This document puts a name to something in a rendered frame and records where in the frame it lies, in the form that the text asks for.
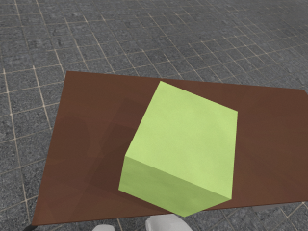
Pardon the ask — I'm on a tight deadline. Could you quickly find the carton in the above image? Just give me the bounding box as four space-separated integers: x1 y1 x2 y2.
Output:
118 81 238 217

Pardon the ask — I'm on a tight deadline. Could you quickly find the table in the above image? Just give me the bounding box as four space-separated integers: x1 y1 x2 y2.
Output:
31 70 308 226

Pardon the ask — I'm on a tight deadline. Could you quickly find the robot right thigh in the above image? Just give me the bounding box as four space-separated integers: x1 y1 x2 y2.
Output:
145 214 192 231

